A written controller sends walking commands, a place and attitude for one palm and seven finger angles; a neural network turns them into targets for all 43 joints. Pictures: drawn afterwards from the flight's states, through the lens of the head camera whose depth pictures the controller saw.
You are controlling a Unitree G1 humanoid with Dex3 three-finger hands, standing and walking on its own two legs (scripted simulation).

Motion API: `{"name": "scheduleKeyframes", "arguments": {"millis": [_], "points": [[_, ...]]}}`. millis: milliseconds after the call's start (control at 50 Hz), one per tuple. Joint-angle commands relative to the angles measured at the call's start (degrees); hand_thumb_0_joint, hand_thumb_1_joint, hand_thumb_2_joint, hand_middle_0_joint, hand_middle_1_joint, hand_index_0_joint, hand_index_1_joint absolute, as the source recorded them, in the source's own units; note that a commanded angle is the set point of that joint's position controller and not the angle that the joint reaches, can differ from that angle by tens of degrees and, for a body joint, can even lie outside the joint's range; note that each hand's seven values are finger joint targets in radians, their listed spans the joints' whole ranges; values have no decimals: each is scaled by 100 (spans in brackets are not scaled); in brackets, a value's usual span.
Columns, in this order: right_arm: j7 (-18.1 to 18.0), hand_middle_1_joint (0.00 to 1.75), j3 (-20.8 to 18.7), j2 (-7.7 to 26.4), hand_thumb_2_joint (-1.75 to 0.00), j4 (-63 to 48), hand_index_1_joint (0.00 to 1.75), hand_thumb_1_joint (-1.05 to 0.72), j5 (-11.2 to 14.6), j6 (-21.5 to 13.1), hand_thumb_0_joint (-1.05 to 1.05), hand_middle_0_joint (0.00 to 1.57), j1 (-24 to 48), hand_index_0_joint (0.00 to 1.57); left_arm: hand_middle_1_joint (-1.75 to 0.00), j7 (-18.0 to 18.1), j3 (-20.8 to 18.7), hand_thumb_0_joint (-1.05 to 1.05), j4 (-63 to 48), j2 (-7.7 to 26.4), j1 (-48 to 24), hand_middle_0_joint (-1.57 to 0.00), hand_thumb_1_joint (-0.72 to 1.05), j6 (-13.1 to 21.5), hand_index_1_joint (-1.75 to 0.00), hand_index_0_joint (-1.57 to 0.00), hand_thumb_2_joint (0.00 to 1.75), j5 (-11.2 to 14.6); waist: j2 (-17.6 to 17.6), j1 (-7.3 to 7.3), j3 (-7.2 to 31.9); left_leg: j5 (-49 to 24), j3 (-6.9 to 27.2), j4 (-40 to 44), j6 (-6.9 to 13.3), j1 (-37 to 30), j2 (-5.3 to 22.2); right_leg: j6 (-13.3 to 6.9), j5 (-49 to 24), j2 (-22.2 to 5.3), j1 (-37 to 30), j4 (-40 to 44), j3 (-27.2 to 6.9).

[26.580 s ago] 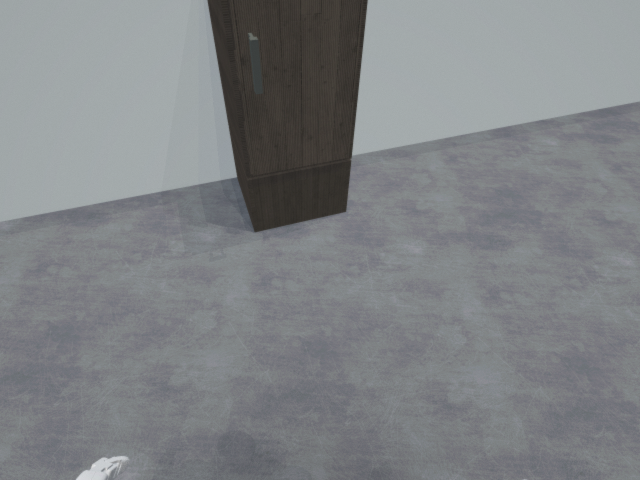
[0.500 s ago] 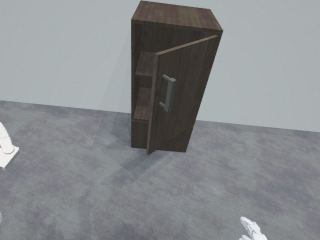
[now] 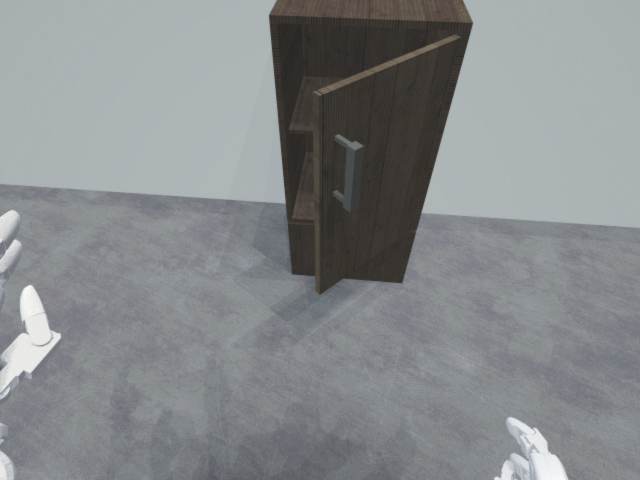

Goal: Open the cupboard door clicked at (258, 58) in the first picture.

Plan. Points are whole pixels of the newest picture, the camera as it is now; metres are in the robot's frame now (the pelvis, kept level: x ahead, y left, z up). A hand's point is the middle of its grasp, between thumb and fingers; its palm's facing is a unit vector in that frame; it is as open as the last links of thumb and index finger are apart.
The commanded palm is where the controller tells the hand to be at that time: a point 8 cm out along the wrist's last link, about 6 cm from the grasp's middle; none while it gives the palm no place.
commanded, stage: stop stepping back and stand still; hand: left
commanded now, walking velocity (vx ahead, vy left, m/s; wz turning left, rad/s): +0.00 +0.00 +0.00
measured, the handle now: (345, 173) +0.67 -0.01 -0.01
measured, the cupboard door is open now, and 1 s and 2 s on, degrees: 46 46 46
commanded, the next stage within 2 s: let the arm hang, fingers relaxed in 0.36 s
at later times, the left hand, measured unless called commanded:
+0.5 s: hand (74, 327) +0.23 +0.26 +0.14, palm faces +0.31 -0.80 -0.52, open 7.4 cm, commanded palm none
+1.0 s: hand out of the picture -0.02 +0.21 -0.16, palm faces +0.02 -0.97 -0.23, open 7.2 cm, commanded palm none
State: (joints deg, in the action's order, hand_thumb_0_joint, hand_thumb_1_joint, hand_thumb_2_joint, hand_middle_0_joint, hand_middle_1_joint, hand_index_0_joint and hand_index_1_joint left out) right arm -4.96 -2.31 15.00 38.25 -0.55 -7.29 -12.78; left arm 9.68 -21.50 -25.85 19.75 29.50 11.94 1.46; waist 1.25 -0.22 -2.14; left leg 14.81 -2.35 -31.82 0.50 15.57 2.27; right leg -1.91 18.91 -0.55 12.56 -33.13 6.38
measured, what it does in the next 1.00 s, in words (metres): stands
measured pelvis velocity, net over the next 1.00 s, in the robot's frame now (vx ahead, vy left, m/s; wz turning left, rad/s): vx -0.01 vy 0.01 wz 0.00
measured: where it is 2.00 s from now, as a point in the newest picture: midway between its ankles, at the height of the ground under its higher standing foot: outside the picture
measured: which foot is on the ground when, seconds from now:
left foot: down 0.00-1.00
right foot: down 0.00-1.00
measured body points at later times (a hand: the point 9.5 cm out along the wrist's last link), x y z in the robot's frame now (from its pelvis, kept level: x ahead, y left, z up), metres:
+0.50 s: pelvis +0.01 +0.01 +0.01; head +0.04 +0.00 +0.46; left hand +0.21 +0.30 +0.17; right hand +0.17 -0.23 -0.09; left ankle +0.03 +0.13 -0.73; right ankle -0.01 -0.09 -0.73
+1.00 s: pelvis -0.01 +0.01 +0.01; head +0.02 +0.01 +0.46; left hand -0.02 +0.26 -0.14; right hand -0.02 -0.21 -0.15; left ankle +0.03 +0.13 -0.73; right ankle -0.01 -0.09 -0.73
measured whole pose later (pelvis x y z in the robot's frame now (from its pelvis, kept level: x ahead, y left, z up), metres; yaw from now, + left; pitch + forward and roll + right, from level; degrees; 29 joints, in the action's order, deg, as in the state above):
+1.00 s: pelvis -0.01 +0.01 +0.01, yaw +0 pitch -1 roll +0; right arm -0.8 0.5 9.2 61.3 -1.6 2.1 -17.3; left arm 0.9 -0.7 61.4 11.4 17.8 -1.4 -0.6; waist 0.9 0.3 -4.0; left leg 10.8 -2.5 -26.2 0.5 14.2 1.0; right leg -0.8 14.1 -1.3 10.2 -25.6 6.2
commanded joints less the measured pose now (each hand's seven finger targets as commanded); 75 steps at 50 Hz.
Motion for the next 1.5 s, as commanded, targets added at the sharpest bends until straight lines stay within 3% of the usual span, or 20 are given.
{"name": "scheduleKeyframes", "arguments": {"millis": [0, 40, 160, 260, 300, 420, 440, 460, 480, 520, 540, 580, 600, 640, 720, 780, 840, 920, 1020, 1480], "points": [[7, 30, -138, 511, -90, -1081, 30, -90, 55, -298, 0, 20, 572, 20, -30, 183, -1125, 0, -1699, 1579, -198, -20, 90, 475, -30, -20, 90, 11, 987, -108, 565, -1509, 1171, 1065, 385, -615, 929, 207, -543, -159, 198, 284, -615], [49, 30, -27, 308, -90, -1080, 30, -90, 63, -228, 0, 20, 539, 20, -30, 134, -1166, 0, -1504, 1469, 118, -20, 90, 455, -30, -20, 90, 9, 1139, -31, 550, -2075, 738, 995, 257, -222, 692, 214, -1115, -112, -250, 403, -436], [134, 30, -71, 349, -90, -1198, 30, -90, 137, -83, 0, 20, 496, 20, -30, 61, -934, 0, -1161, 1205, 488, -20, 90, 282, -30, -20, 90, 151, 101, 96, 1143, -2176, 122, 312, -45, -409, 316, 110, -3172, -465, -825, 820, -924], [89, 30, -9, 363, -90, -1266, 30, -90, 114, -14, 0, 20, 604, 20, -30, 45, -883, 0, -1260, 1299, 355, -20, 90, 144, -30, -20, 90, 196, -69, 70, 1036, -1965, 168, 563, -34, -505, 311, 178, -2744, -358, -651, 953, -807], [34, 30, -6, 381, -90, -1276, 30, -90, 90, -22, 0, 20, 693, 20, -30, 65, -1011, 0, -1416, 1512, 196, -20, 90, 125, -30, -20, 90, 187, 149, 45, 940, -1854, 161, 693, -34, -545, 298, 196, -2499, -318, -557, 1041, -770], [7, 30, 32, 354, -90, -1260, 30, -90, 81, -49, 0, 20, 652, 20, -30, 99, -904, 0, -1491, 1414, 135, -20, 90, 102, -30, -20, 90, 181, 339, 18, 842, -1648, 222, 897, -36, -484, 256, 216, -2025, -243, -657, 1184, -648], [564, 30, -245, 1407, -90, 28, 30, -90, 132, -279, 0, 20, 932, 20, -30, -741, 1627, 0, 3132, 342, -319, -20, 90, -683, -30, -20, 90, -339, 328, 249, 270, -2045, 418, 132, 64, 234, 459, 73, -2293, -643, 40, 243, -353], [577, 30, -237, 1124, -90, 119, 30, -90, 92, 72, 0, 20, 425, 20, -30, -893, 1468, 0, 3412, 246, -245, -20, 90, -1042, -30, -20, 90, -304, 368, 83, 681, -2046, 324, 259, 86, -10, 492, -12, -1768, -604, 100, 414, -681], [552, 30, -177, 1002, -90, 59, 30, -90, 56, 198, 0, 20, 291, 20, -30, -927, 1507, 0, 3411, 123, -234, -20, 90, -1165, -30, -20, 90, -308, 440, 119, 587, -1597, 390, 354, 128, 86, 555, 43, -1205, -537, 190, 403, -541], [544, 30, -52, 861, -90, 106, 30, -90, -30, 330, 0, 20, 289, 20, -30, -973, 1606, 0, 3899, 81, -611, -20, 90, -1127, -30, -20, 90, -343, -76, 22, 692, -1139, 703, 529, 305, 562, 612, 30, -836, -455, -51, 311, -513], [542, 30, -2, 837, -90, 132, 30, -90, -57, 383, 0, 20, 340, 20, -30, -983, 1632, 0, 4189, 161, -741, -20, 90, -1113, -30, -20, 90, -350, -615, -14, 677, -997, 722, 482, 288, 602, 538, 8, -929, -497, -171, 448, -585], [519, 30, 38, 678, -90, 290, 30, -90, -82, 496, 0, 20, 219, 20, -30, -962, 1677, 0, 4869, 259, -1082, -20, 90, -1094, -30, -20, 90, -365, -1776, 64, 804, -899, 466, 82, 164, 173, 234, -145, -1444, -898, -60, 765, -901], [520, 30, 59, 572, -90, 392, 30, -90, -100, 578, 0, 20, 155, 20, -30, -930, 1742, 0, 5231, 237, -1250, -20, 90, -1126, -30, -20, 90, -346, -1854, 99, 690, -813, 352, -7, 102, 6, 86, -268, -1498, -1049, 166, 847, -952], [512, 30, 124, 439, -90, 674, 30, -90, -130, 696, 0, 20, 76, 20, -30, -895, 1847, 0, 5833, 186, -1463, -20, 90, -1205, -30, -20, 90, -296, -1294, 154, 508, -897, 252, 96, 56, -233, 56, -276, -1397, -1042, 371, 847, -916], [482, 30, 219, 393, -90, 1156, 30, -90, -119, 714, 0, 20, 179, 20, -30, -855, 1952, 0, 6937, 68, -1350, -20, 90, -1214, -30, -20, 90, -236, 655, -4, 306, -1168, 549, 830, 120, 9, 313, 6, -775, -618, -184, 845, -736], [416, 30, 202, 181, -90, 1463, 30, -90, -124, 748, 0, 20, 27, 20, -30, -834, 1889, 0, 7584, -166, -1128, -20, 90, -1197, -30, -20, 90, -217, 1147, -18, 278, -471, 516, 982, 78, 40, 258, -71, -589, -605, -366, 1125, -738], [386, 30, 183, 104, -90, 1728, 30, -90, -96, 804, 0, 20, -220, 20, -30, -843, 1939, 0, 8007, -169, -1202, -20, 90, -1199, -30, -20, 90, -201, 869, 26, 98, -31, 553, 1111, 67, 93, 267, -105, -372, -612, -334, 1333, -706], [366, 30, 147, 48, -90, 1994, 30, -90, -82, 828, 0, 20, -548, 20, -30, -843, 1972, 0, 8408, -259, -1206, -20, 90, -1187, -30, -20, 90, -200, 4, 75, -77, 73, 519, 1178, 80, -79, 289, -96, -93, -628, -104, 1510, -660], [356, 30, 161, -84, -90, 2284, 30, -90, -80, 819, 0, 20, -776, 20, -30, -819, 1989, 0, 8751, -361, -1100, -20, 90, -1183, -30, -20, 90, -196, -312, 94, -237, 25, 460, 1215, 101, -227, 276, -72, 117, -640, 124, 1573, -649], [286, 30, 185, -390, -90, 2666, 30, -90, -73, 712, 0, 20, -784, 20, -30, -752, 1986, 0, 9135, -733, -888, -20, 90, -1139, -30, -20, 90, -203, 96, 43, -342, -551, 423, 1383, 108, -317, 287, 16, -687, -617, -149, 1418, -593]]}}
